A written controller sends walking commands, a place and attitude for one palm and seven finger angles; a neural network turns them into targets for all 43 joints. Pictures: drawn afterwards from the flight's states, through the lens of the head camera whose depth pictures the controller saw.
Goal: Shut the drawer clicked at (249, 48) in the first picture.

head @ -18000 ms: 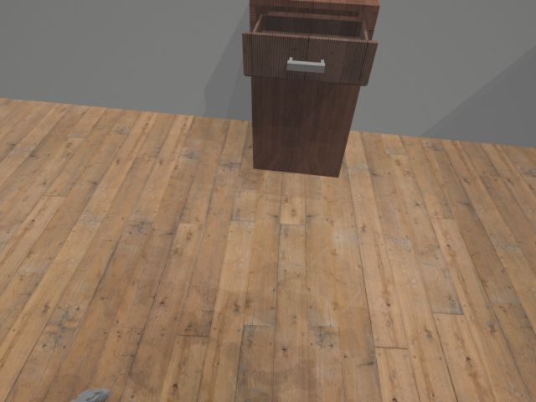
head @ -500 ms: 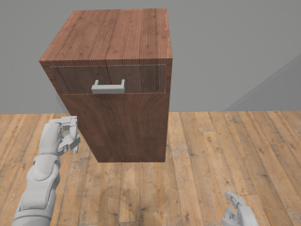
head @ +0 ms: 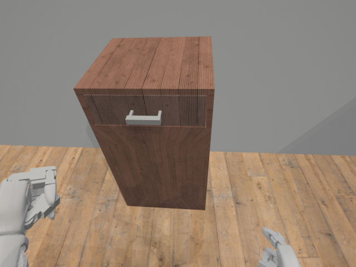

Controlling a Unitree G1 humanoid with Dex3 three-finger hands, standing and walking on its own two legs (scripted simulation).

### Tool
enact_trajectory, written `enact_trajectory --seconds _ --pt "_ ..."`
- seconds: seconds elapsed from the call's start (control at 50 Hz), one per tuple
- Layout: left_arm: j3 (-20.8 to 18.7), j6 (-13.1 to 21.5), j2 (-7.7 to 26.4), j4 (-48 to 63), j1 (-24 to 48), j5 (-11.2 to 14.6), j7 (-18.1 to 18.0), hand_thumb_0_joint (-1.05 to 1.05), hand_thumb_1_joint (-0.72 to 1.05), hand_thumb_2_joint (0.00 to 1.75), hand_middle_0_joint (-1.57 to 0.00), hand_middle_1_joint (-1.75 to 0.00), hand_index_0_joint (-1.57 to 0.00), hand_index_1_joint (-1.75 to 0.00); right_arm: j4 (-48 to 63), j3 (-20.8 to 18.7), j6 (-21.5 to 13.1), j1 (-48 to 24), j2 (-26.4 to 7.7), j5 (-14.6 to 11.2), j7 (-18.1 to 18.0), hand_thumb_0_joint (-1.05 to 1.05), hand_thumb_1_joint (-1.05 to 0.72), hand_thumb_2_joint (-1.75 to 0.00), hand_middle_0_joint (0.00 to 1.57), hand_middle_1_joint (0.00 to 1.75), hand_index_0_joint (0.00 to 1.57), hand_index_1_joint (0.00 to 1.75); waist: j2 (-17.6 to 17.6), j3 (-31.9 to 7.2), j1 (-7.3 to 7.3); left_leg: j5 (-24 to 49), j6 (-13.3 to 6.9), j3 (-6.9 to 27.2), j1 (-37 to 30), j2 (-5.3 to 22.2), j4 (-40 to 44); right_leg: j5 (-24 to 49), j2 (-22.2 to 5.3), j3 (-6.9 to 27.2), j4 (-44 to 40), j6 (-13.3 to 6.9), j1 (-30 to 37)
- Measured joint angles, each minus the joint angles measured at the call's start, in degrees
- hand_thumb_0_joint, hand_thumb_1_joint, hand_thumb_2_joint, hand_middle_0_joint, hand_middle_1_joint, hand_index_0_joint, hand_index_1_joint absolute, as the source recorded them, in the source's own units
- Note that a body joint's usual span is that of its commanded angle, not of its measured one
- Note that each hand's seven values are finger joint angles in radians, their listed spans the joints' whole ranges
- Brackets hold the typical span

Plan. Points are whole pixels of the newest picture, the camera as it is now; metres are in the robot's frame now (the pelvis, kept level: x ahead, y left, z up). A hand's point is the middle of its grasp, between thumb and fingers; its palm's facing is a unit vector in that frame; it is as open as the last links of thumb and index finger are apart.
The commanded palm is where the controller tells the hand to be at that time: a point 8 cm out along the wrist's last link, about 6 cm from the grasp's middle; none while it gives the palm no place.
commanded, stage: draw the hand back to the body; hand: left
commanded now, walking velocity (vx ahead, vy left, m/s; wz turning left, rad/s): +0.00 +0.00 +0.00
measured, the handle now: (144, 116) +0.60 +0.21 -0.02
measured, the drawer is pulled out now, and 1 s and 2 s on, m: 0.00 0.00 0.00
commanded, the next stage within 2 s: step back with the hand held close in 0.20 s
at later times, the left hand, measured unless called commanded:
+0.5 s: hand (33, 242) +0.12 +0.23 +0.15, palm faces +0.39 -0.80 -0.46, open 3.2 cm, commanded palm +0.05 +0.27 +0.17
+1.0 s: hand out of the picture +0.03 +0.26 +0.14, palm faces +0.39 -0.78 -0.49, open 3.2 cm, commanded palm -0.03 +0.30 +0.17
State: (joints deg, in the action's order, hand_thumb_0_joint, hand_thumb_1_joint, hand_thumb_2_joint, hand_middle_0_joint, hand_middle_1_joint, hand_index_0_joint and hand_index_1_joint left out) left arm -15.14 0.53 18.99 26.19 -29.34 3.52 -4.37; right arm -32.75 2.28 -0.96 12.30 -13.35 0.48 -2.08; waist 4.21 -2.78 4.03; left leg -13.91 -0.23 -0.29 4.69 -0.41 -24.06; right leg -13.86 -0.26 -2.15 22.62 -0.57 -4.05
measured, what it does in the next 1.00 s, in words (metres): shifts its weight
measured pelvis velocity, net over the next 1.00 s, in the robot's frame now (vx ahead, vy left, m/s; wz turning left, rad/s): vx -0.15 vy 0.01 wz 0.02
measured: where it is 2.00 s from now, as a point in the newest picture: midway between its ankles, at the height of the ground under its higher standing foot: outside the picture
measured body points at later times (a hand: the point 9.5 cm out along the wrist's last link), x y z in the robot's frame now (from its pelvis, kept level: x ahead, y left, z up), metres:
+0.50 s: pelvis -0.07 -0.01 -0.01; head -0.07 -0.04 +0.44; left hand +0.09 +0.27 +0.17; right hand +0.12 -0.24 -0.09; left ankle -0.08 +0.11 -0.75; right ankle -0.07 -0.11 -0.75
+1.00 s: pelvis -0.15 +0.01 -0.02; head -0.13 +0.01 +0.43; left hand +0.01 +0.30 +0.17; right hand +0.03 -0.22 -0.10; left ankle -0.08 +0.11 -0.75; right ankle -0.07 -0.11 -0.75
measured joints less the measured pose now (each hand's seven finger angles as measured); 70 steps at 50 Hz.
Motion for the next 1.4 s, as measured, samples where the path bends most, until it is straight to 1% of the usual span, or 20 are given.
enact_trajectory --seconds 0.06,0.1,0.16,0.22,0.28,0.34,0.44,0.52,0.64,0.74,0.84,0.94,1.04,1.12,1.2,1.24,1.28,1.32,1.38,1.4 --pt "-2.4 2.2 1.7 4.2 -2.2 0.2 -0.7 0.02 0.89 0.90 -1.40 -1.59 -1.40 -1.60 0.2 -0.5 -1.4 -0.6 -0.5 -0.3 -0.8 0.01 -0.91 -0.90 0.21 0.30 0.20 0.30 0.4 -0.1 0.11 -6.3 -0.1 0.5 0.0 0.6 0.1 -5.6 0.6 -0.5 -0.4 0.2 0.1" --pt "-2.6 2.8 0.7 3.3 -1.6 0.0 -0.9 0.01 0.89 0.90 -1.40 -1.60 -1.40 -1.60 -1.0 -1.0 -1.2 -1.5 -0.5 -0.3 -1.1 0.01 -0.91 -0.90 0.20 0.30 0.20 0.30 0.6 1.2 0.43 -4.1 -0.2 0.5 0.4 0.6 -1.4 -3.5 0.6 -0.5 0.6 0.0 0.1" --pt "-2.1 2.0 -0.4 1.3 -1.3 -0.1 -0.6 0.01 0.89 0.90 -1.40 -1.60 -1.40 -1.60 -1.2 -1.0 -0.7 -1.4 -0.3 -0.1 -1.1 0.01 -0.91 -0.90 0.20 0.30 0.20 0.30 0.1 1.3 0.93 -2.0 -0.2 0.0 0.5 0.2 -1.1 -2.6 0.1 -0.4 0.4 -0.1 0.0" --pt "-1.4 1.9 -1.1 -0.1 -0.3 -0.3 -1.0 0.01 0.89 0.90 -1.40 -1.60 -1.40 -1.60 -1.1 -0.9 -1.2 -1.5 -0.6 -0.1 -1.6 0.01 -0.91 -0.90 0.20 0.30 0.20 0.30 0.7 1.4 0.59 -4.1 0.4 0.7 0.2 0.9 0.0 -4.0 0.8 -1.1 0.9 -0.6 -0.5" --pt "-0.3 1.7 -1.8 -0.9 0.4 -0.3 -1.2 0.01 0.89 0.90 -1.40 -1.60 -1.40 -1.60 -1.6 -0.7 -1.6 -1.8 -0.3 0.0 -2.2 0.01 -0.91 -0.90 0.20 0.30 0.20 0.30 0.5 2.4 0.52 -3.2 0.7 0.8 0.3 1.0 -0.5 -3.2 0.9 -1.2 1.2 -0.8 -0.4" --pt "0.1 1.6 -1.4 -0.2 0.0 -0.2 -1.1 0.02 0.89 0.90 -1.40 -1.59 -1.40 -1.60 -1.7 -0.5 -2.0 -1.3 -0.1 0.1 -2.5 0.01 -0.91 -0.90 0.20 0.30 0.20 0.30 0.4 2.3 0.43 -2.7 0.8 0.7 0.1 1.2 -0.4 -2.7 1.1 -1.1 1.2 -1.0 -0.3" --pt "-3.2 5.1 0.3 0.3 -1.4 -0.5 -1.1 0.01 0.89 0.90 -1.41 -1.59 -1.40 -1.60 0.0 -1.1 0.1 -1.7 0.1 -0.1 -2.3 0.01 -0.91 -0.90 0.20 0.30 0.20 0.30 0.7 1.7 -2.26 -2.2 0.2 1.8 4.5 1.7 -3.3 -1.0 1.7 -2.2 0.8 -1.2 -2.8" --pt "-3.5 6.8 0.5 0.4 -3.7 -0.7 -1.5 0.01 0.89 0.90 -1.40 -1.59 -1.40 -1.60 0.1 -2.0 1.3 -1.8 -0.6 -0.2 -2.5 0.01 -0.91 -0.90 0.20 0.30 0.20 0.30 0.4 2.2 -3.44 -0.9 0.6 1.8 7.3 1.4 -3.3 0.6 1.4 -2.2 0.9 -0.8 -5.6" --pt "-2.6 7.7 1.0 2.0 -7.5 -1.0 -2.2 0.01 0.89 0.90 -1.40 -1.59 -1.40 -1.60 -0.1 -3.1 1.9 -0.3 -1.2 -0.4 -3.3 0.01 -0.91 -0.90 0.20 0.30 0.20 0.30 -0.9 2.9 -3.85 1.9 -0.7 0.7 9.0 -0.1 -1.6 2.6 -0.2 -1.2 1.0 0.4 -8.4" --pt "-4.3 9.5 2.9 3.6 -7.0 -1.5 -3.0 0.02 0.89 0.90 -1.41 -1.59 -1.40 -1.60 0.0 -3.0 1.2 0.4 -0.5 -0.5 -3.6 0.01 -0.91 -0.90 0.20 0.30 0.20 0.30 -2.0 3.5 -3.74 3.6 -1.4 0.2 10.5 -1.0 -1.4 3.7 -1.2 -0.7 2.2 1.0 -10.5" --pt "-6.0 11.3 3.3 3.4 -5.9 -2.5 -3.5 0.01 0.89 0.90 -1.41 -1.59 -1.40 -1.60 0.8 -2.4 -0.1 0.1 0.5 -0.5 -3.2 0.01 -0.91 -0.90 0.20 0.30 0.20 0.30 -2.5 4.0 -4.02 4.4 -1.9 -0.1 12.5 -1.5 -2.7 4.0 -1.5 0.0 4.6 1.2 -13.0" --pt "-6.1 12.1 2.2 3.3 -5.8 -3.5 -3.3 0.01 0.89 0.90 -1.41 -1.59 -1.40 -1.60 1.3 -2.4 -1.2 -0.4 0.8 -0.4 -2.6 0.01 -0.91 -0.90 0.21 0.30 0.20 0.30 -2.1 4.3 -3.85 3.6 -2.1 0.3 15.3 -1.0 -6.2 4.3 -0.8 0.0 6.3 1.0 -14.9" --pt "-4.7 12.6 1.2 6.0 -6.1 -3.0 -4.0 0.01 0.89 0.90 -1.41 -1.59 -1.40 -1.60 -0.1 -2.9 -1.9 -0.7 0.3 0.0 -2.3 0.01 -0.91 -0.90 0.21 0.30 0.20 0.30 -2.7 4.2 -3.32 -2.8 -1.4 1.4 19.1 -0.6 -11.8 5.3 0.0 -0.6 6.4 0.6 -16.4" --pt "-4.5 13.1 1.7 7.7 -5.2 -2.8 -4.7 0.01 0.89 0.90 -1.41 -1.59 -1.40 -1.60 -1.0 -2.9 -2.2 -0.7 0.1 0.2 -3.1 0.01 -0.91 -0.90 0.21 0.30 0.20 0.30 -4.0 4.9 -3.63 3.8 -1.9 1.4 19.2 -0.5 -10.8 3.5 0.0 -0.8 8.5 1.1 -17.4" --pt "-6.1 13.1 3.3 6.7 -3.5 -4.5 -4.4 0.01 0.89 0.90 -1.41 -1.59 -1.41 -1.60 -1.0 -3.1 -3.6 0.6 1.3 0.6 -3.7 0.01 -0.91 -0.90 0.21 0.30 0.20 0.30 -3.3 4.2 -5.30 5.8 -2.8 3.5 19.4 -0.2 -7.9 -4.4 3.5 2.3 23.1 1.6 -18.5" --pt "-7.4 13.4 4.3 7.2 -3.5 -4.5 -4.4 0.01 0.89 0.90 -1.41 -1.59 -1.41 -1.60 -1.0 -2.9 -4.4 1.8 2.1 0.6 -3.2 0.01 -0.91 -0.90 0.20 0.30 0.20 0.30 -2.9 2.7 -5.57 7.7 -2.8 4.5 19.9 0.3 -5.2 -7.0 5.0 2.5 25.2 1.5 -15.9" --pt "-9.1 14.2 4.9 8.4 -5.1 -3.6 -4.6 0.01 0.89 0.90 -1.41 -1.59 -1.41 -1.60 -1.1 -2.5 -5.2 2.0 2.9 0.7 -2.5 0.01 -0.91 -0.90 0.21 0.30 0.20 0.30 -3.4 1.1 -5.05 9.8 -2.2 4.5 20.8 0.6 -2.5 -10.0 5.0 2.4 21.4 1.2 -12.1" --pt "-9.9 14.6 5.1 9.4 -7.0 -2.5 -4.5 0.01 0.89 0.90 -1.41 -1.59 -1.40 -1.60 -1.3 -2.0 -5.8 1.2 3.5 0.8 -1.8 0.01 -0.91 -0.90 0.21 0.30 0.20 0.30 -4.3 0.2 -4.24 11.7 -1.6 3.5 21.9 0.7 -0.1 -11.3 4.3 2.1 14.2 0.6 -8.0" --pt "-9.3 14.9 5.2 10.0 -7.7 -1.5 -3.6 0.01 0.89 0.90 -1.41 -1.60 -1.40 -1.60 -1.3 -1.3 -6.4 -1.9 3.6 1.2 -0.9 0.01 -0.91 -0.90 0.21 0.30 0.20 0.30 -6.0 1.3 -2.70 14.1 -1.0 1.0 24.1 0.2 1.6 -4.4 2.8 2.8 2.1 0.0 -3.1" --pt "-8.6 15.1 5.1 9.8 -7.0 -1.4 -3.0 0.01 0.89 0.90 -1.41 -1.60 -1.40 -1.60 -1.5 -1.2 -6.2 -3.6 3.4 1.3 -0.8 0.01 -0.90 -0.90 0.21 0.30 0.20 0.30 -6.0 2.5 -2.14 14.7 -0.9 0.3 24.8 0.5 1.5 -5.8 2.8 3.4 0.2 -0.4 -2.8"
